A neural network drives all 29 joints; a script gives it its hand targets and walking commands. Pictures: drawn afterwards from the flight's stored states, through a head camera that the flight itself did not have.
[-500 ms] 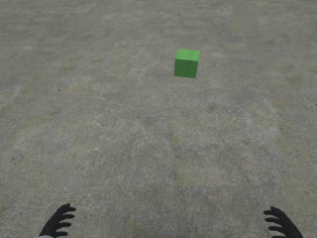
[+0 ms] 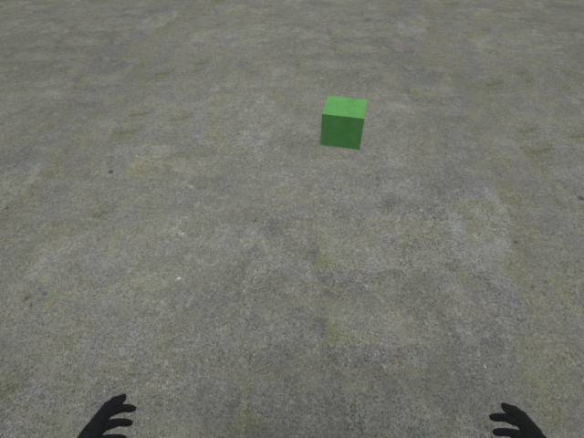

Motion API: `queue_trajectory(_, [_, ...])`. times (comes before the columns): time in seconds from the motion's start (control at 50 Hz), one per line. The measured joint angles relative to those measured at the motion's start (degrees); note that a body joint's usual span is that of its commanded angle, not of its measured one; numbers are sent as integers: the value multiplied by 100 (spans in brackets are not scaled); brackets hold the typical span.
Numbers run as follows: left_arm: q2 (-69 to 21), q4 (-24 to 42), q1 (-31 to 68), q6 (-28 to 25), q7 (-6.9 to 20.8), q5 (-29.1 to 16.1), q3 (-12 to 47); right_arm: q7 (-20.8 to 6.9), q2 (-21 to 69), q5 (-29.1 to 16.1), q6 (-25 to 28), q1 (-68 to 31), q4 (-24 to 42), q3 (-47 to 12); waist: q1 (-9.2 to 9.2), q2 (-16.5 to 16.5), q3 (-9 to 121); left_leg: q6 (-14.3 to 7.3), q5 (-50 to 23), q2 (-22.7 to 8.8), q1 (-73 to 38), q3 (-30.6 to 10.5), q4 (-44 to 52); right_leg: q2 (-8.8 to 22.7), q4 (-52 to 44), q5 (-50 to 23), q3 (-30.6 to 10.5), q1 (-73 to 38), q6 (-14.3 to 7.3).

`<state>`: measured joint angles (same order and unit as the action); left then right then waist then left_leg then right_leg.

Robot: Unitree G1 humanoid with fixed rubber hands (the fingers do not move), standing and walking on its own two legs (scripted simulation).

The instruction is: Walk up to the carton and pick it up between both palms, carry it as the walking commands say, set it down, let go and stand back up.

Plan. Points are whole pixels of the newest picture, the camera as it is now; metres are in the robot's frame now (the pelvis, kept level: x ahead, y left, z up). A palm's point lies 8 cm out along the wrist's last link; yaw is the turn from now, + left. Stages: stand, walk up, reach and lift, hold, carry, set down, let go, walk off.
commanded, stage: stand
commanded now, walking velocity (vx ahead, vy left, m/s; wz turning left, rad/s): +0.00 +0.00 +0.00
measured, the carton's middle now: (343, 122) +1.80 -0.22 -0.67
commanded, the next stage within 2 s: walk up in 1.12 s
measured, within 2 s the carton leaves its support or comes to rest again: neither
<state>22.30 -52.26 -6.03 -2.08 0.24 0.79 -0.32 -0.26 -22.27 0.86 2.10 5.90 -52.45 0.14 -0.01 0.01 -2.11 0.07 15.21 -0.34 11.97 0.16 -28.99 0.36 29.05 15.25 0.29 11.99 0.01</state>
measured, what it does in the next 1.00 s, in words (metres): stands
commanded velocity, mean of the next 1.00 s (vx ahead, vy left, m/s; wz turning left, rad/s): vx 0.00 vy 0.00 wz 0.00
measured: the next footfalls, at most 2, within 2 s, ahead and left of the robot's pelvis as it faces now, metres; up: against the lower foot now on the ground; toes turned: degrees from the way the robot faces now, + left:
right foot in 1.58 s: +0.16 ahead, -0.18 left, +0.00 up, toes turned -11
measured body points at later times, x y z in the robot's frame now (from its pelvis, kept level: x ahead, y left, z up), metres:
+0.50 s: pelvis +0.00 +0.00 +0.01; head +0.00 +0.00 +0.46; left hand +0.11 +0.31 -0.10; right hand +0.11 -0.32 -0.10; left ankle +0.01 +0.12 -0.74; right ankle +0.01 -0.12 -0.74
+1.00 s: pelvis +0.00 +0.00 +0.01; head +0.01 +0.00 +0.46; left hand +0.11 +0.32 -0.10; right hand +0.11 -0.32 -0.10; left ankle +0.01 +0.12 -0.74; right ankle +0.01 -0.12 -0.74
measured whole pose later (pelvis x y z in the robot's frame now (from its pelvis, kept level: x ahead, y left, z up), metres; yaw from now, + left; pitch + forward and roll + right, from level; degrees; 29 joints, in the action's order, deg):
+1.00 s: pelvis +0.00 +0.00 +0.01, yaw +0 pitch -2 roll +0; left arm 22.7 -60.6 -4.8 -1.3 -0.2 0.7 0.1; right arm 0.0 -22.6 0.7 1.2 4.7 -60.9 0.4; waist 0.0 0.0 -2.2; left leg 0.3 10.6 -0.5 7.0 0.4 -19.6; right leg 0.2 19.9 10.7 0.1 7.2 0.0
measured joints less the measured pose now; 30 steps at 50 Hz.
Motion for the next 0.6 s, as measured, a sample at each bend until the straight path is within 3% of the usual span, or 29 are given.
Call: queue_trajectory(0.6, [32,-773,91,54,-26,-6,51,13,-29,-12,-67,-106,-778,12,-3,1,-1,18,-445,-4,-418,18,834,-6,-807,-437,-13,-399,9])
